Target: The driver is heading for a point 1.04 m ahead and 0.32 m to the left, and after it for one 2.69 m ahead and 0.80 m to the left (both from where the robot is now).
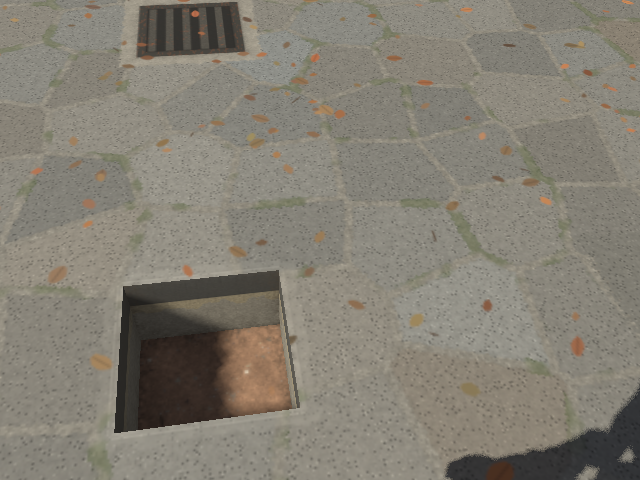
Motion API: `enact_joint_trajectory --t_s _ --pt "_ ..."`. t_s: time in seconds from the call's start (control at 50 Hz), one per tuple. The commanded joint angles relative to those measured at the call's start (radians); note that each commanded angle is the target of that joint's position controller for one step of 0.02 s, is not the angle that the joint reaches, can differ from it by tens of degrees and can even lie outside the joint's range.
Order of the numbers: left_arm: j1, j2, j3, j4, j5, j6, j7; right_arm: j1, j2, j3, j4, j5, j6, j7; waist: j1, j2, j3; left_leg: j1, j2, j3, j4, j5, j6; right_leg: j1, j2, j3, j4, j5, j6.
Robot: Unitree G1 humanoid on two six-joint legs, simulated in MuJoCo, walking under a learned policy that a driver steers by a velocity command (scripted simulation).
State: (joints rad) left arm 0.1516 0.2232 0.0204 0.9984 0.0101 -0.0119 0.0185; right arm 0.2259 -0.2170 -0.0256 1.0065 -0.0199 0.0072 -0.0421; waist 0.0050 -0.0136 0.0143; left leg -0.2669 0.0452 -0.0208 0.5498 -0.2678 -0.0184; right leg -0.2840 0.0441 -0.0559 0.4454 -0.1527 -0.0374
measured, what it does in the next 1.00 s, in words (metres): walks ahead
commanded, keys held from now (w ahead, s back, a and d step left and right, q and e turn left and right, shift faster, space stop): no key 0.42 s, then w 0.42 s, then w+q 0.06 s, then q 0.10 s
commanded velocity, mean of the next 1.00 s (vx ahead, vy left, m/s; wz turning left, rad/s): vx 0.18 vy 0.00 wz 0.03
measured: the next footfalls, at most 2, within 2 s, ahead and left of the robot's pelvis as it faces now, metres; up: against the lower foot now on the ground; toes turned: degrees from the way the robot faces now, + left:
left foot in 1.16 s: +0.48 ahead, +0.08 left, +0.00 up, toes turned +7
right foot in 1.68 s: +0.53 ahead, -0.14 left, +0.00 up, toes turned +29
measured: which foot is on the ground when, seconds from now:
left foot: down 0.00-0.72, up 0.74-1.00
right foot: down 0.00-1.00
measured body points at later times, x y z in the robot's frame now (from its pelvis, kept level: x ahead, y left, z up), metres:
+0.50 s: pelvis +0.06 +0.02 +0.00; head +0.06 +0.02 +0.45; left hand +0.11 +0.28 -0.15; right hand +0.07 -0.22 -0.15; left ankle +0.02 +0.13 -0.74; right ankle +0.06 -0.10 -0.73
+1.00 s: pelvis +0.22 -0.03 +0.01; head +0.23 -0.04 +0.46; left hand +0.14 +0.20 -0.14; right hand +0.37 -0.28 -0.12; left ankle +0.35 +0.13 -0.67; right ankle +0.12 -0.11 -0.74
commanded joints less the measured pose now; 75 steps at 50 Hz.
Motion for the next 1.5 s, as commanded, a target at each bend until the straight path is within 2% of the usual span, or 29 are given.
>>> enact_joint_trajectory --t_s 0.02,0.14,0.38,0.42,0.48,0.54,0.58,0.64,0.68,0.7,0.72,0.74,0.76,0.78,0.8,0.86,0.94,1.0,1.08,1.14,1.16,1.18,1.2,1.22,1.24,1.26,1.32,1.4,1.5 --pt "0.016 0.100 0.021 -0.022 0.001 -0.003 0.017 0.006 -0.106 -0.021 -0.008 0.005 -0.032 0.001 0.018 0.140 0.049 -0.101 0.033 -0.055 -0.224 -0.145 0.037 0.073 -0.066 0.077 -0.067 -0.121 -0.004" --pt "0.023 0.096 0.020 0.020 -0.008 -0.007 0.010 0.051 -0.106 -0.020 0.017 0.017 -0.046 0.006 -0.007 0.040 -0.029 0.039 0.017 -0.026 -0.152 0.162 0.044 0.097 -0.077 0.077 -0.034 0.097 -0.013" --pt "0.043 0.099 0.023 0.085 -0.015 0.017 0.020 0.069 -0.084 -0.017 0.042 0.020 -0.026 0.013 -0.005 0.018 -0.020 0.074 0.004 -0.007 -0.147 0.298 0.052 0.150 -0.083 0.080 -0.002 0.209 -0.004" --pt "0.040 0.099 0.024 0.092 -0.016 0.019 0.022 0.071 -0.080 -0.017 0.046 0.020 -0.024 0.013 -0.004 0.020 -0.015 0.075 0.002 -0.005 -0.151 0.294 0.051 0.152 -0.084 0.081 -0.003 0.204 -0.002" --pt "0.054 0.090 0.028 0.113 -0.024 0.023 0.023 0.097 -0.093 -0.027 0.063 0.031 -0.017 0.008 -0.007 0.059 0.012 0.055 -0.007 -0.019 -0.180 -0.145 0.093 0.090 -0.022 0.015 0.055 -0.210 -0.008" --pt "-0.031 0.063 0.024 0.070 -0.028 -0.012 0.013 0.161 -0.168 -0.053 0.059 0.048 -0.036 0.006 -0.049 0.170 0.148 0.073 0.198 -0.322 -0.345 -0.537 0.225 -0.181 -0.010 -0.019 0.252 -0.331 -0.017" --pt "-0.072 0.057 0.024 0.044 -0.037 -0.047 -0.004 0.166 -0.168 -0.059 0.055 0.042 -0.065 0.009 -0.050 0.177 0.202 0.100 0.305 -0.453 -0.380 -0.437 0.285 -0.300 -0.076 0.042 0.382 -0.323 -0.041" --pt "-0.056 0.072 0.032 0.040 -0.050 -0.077 -0.025 0.124 -0.146 -0.059 0.029 0.050 -0.084 0.021 -0.018 0.137 0.164 0.157 0.271 -0.331 -0.329 -0.218 0.235 -0.279 -0.118 0.052 0.278 -0.340 -0.062" --pt "0.100 0.067 0.048 0.110 -0.047 -0.078 -0.029 0.059 -0.154 -0.059 0.009 0.056 -0.072 0.030 0.064 0.126 0.100 -0.032 0.157 -0.162 -0.255 -0.122 0.176 0.098 -0.033 -0.048 0.089 -0.113 -0.044" --pt "0.211 0.086 0.064 0.153 -0.039 -0.072 -0.027 0.046 -0.159 -0.059 -0.002 0.050 -0.071 0.030 0.107 0.109 0.055 -0.120 0.105 -0.100 -0.158 0.018 0.150 0.272 -0.003 -0.047 0.092 -0.064 -0.035" --pt "0.350 0.148 0.086 0.181 -0.032 -0.069 -0.022 0.007 -0.118 -0.047 -0.024 0.044 -0.075 0.032 0.164 -0.059 0.010 -0.227 0.014 0.020 0.146 0.106 0.087 0.397 -0.145 0.180 -0.021 -0.159 -0.086" --pt "0.456 0.247 0.101 0.187 -0.031 -0.074 -0.028 0.023 -0.040 -0.030 -0.062 0.042 -0.090 0.026 0.168 -0.326 -0.057 -0.420 -0.111 0.063 0.494 -0.209 0.031 0.513 -0.388 0.672 -0.234 -0.265 -0.236" --pt "0.381 0.174 0.071 0.172 -0.018 -0.090 -0.031 0.008 -0.062 -0.037 -0.067 0.063 -0.104 0.026 0.122 -0.202 -0.017 -0.507 -0.070 -0.073 0.682 -0.283 0.050 0.463 -0.440 0.780 -0.263 -0.337 -0.263" --pt "0.298 0.129 0.056 0.142 -0.022 -0.102 -0.033 -0.002 -0.074 -0.038 -0.074 0.081 -0.116 0.033 0.085 -0.129 0.053 -0.573 -0.021 -0.091 0.746 -0.206 0.081 0.418 -0.423 0.672 -0.252 -0.325 -0.236" --pt "0.241 0.101 0.044 0.119 -0.022 -0.109 -0.039 -0.001 -0.083 -0.041 -0.071 0.080 -0.123 0.036 0.058 -0.074 0.072 -0.566 0.025 -0.075 0.727 -0.106 0.099 0.376 -0.379 0.550 -0.257 -0.268 -0.200" --pt "0.219 0.066 0.024 0.105 -0.012 -0.104 -0.040 -0.010 -0.101 -0.062 -0.067 0.059 -0.111 0.040 0.022 -0.066 0.075 -0.465 0.078 -0.030 0.570 0.057 0.094 0.298 -0.279 0.286 -0.280 0.031 -0.129" --pt "0.266 0.106 0.023 0.114 0.006 -0.092 -0.007 -0.114 -0.039 -0.048 -0.114 0.056 -0.084 0.052 0.025 -0.045 0.110 -0.481 0.059 0.002 0.390 0.163 0.054 0.263 -0.256 0.112 -0.286 0.395 -0.108" --pt "0.252 0.120 0.019 0.098 0.011 -0.082 0.014 -0.242 -0.007 -0.027 -0.173 0.047 -0.081 0.064 0.045 -0.065 0.113 -0.313 0.003 0.082 0.154 0.313 0.053 0.143 -0.201 -0.027 -0.278 0.539 -0.065" --pt "0.254 0.149 0.026 0.096 -0.004 -0.057 0.038 -0.309 -0.057 -0.040 -0.251 0.045 -0.072 0.104 0.020 -0.080 0.068 -0.225 -0.046 0.107 0.062 0.322 0.084 0.212 -0.225 -0.071 -0.167 0.685 -0.048" --pt "0.171 0.172 0.038 0.051 -0.006 -0.030 0.056 -0.030 -0.154 -0.087 -0.198 0.038 -0.077 0.124 -0.122 -0.090 -0.094 0.013 -0.108 0.106 0.009 0.262 0.140 0.276 -0.232 -0.075 0.168 0.837 -0.024" --pt "0.170 0.164 0.033 0.031 0.000 -0.026 0.053 0.065 -0.202 -0.105 -0.192 0.029 -0.078 0.115 -0.174 -0.017 -0.152 0.187 -0.045 0.002 -0.076 0.413 0.177 0.168 -0.177 -0.089 0.428 0.643 0.015" --pt "0.250 0.060 0.007 0.007 0.048 -0.038 0.037 0.038 -0.263 -0.105 -0.208 0.023 -0.068 0.094 -0.056 0.254 -0.250 0.408 0.176 -0.290 0.013 0.840 0.267 -0.085 -0.029 -0.093 0.764 -0.286 0.057" --pt "0.343 0.031 -0.007 -0.012 0.014 -0.056 0.014 0.000 -0.275 -0.097 -0.261 0.000 -0.070 0.093 -0.027 0.326 -0.445 0.579 0.355 -0.730 -0.119 0.669 0.496 -0.308 0.083 0.098 1.075 -0.558 0.083" --pt "0.255 0.111 0.014 -0.022 -0.014 -0.070 -0.002 -0.032 -0.204 -0.085 -0.288 0.006 -0.064 0.088 -0.070 0.169 -0.388 0.488 0.301 -0.659 -0.185 0.501 0.447 -0.380 0.015 0.174 1.114 -0.459 0.062" --pt "0.165 0.123 0.018 -0.056 -0.027 -0.066 0.001 -0.102 -0.163 -0.073 -0.299 0.023 -0.062 0.082 -0.058 0.065 -0.247 0.349 0.250 -0.526 -0.208 0.396 0.385 -0.412 -0.019 0.148 1.075 -0.370 0.054" --pt "0.142 0.133 0.026 -0.058 -0.017 -0.055 0.017 -0.145 -0.157 -0.067 -0.306 0.030 -0.064 0.081 -0.023 -0.043 -0.160 0.182 0.208 -0.445 -0.238 0.336 0.336 -0.383 -0.059 0.139 1.002 -0.307 0.060" --pt "0.147 0.159 0.051 -0.101 -0.005 -0.002 0.047 -0.164 -0.165 -0.067 -0.322 0.002 -0.055 0.082 0.026 0.035 -0.091 -0.059 0.124 -0.368 -0.275 0.263 0.289 -0.268 -0.085 0.151 0.828 -0.249 0.053" --pt "0.075 0.142 0.058 -0.160 0.009 0.011 0.066 -0.118 -0.207 -0.085 -0.349 0.007 -0.034 0.046 0.007 0.100 -0.118 -0.078 0.085 -0.346 -0.266 0.201 0.273 -0.286 -0.064 0.147 0.611 -0.183 0.081" --pt "-0.022 0.146 0.057 -0.217 0.003 0.016 0.065 -0.096 -0.227 -0.098 -0.384 0.026 0.003 0.011 -0.030 0.153 -0.123 -0.045 0.057 -0.422 -0.270 -0.093 0.223 -0.287 -0.037 0.173 0.390 -0.113 0.103"
Keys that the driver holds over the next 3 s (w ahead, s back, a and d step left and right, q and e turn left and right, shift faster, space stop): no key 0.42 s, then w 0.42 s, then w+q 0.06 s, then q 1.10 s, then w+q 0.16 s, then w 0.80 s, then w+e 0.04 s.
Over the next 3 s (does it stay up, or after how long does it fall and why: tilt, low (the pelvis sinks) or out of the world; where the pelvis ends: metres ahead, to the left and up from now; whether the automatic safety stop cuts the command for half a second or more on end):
stays up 0.86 0.22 -0.20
